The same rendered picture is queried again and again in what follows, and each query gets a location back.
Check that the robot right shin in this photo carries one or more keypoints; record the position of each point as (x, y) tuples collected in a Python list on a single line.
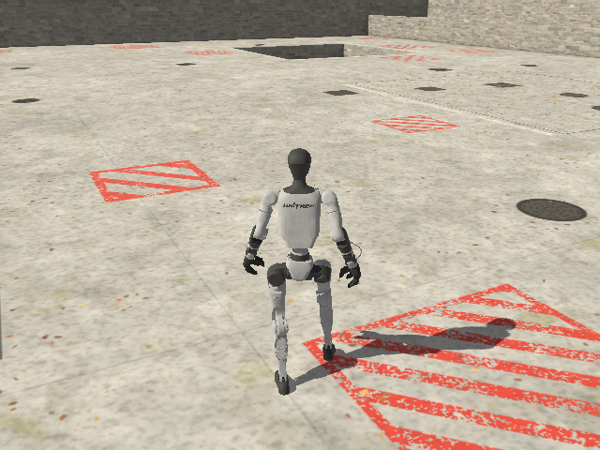
[(326, 315)]

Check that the right robot forearm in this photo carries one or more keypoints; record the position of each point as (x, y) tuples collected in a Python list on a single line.
[(347, 251)]

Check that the robot right upper arm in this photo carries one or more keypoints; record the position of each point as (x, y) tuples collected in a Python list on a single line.
[(330, 199)]

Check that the robot left hand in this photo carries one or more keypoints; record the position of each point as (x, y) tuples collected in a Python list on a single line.
[(258, 261)]

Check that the robot right hand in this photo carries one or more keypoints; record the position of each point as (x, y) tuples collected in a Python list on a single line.
[(354, 272)]

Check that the left robot forearm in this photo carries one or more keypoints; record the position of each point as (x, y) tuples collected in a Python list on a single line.
[(253, 246)]

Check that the right robot foot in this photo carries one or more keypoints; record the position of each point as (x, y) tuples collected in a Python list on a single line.
[(328, 354)]

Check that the robot left upper arm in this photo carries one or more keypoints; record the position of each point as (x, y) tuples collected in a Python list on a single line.
[(269, 198)]

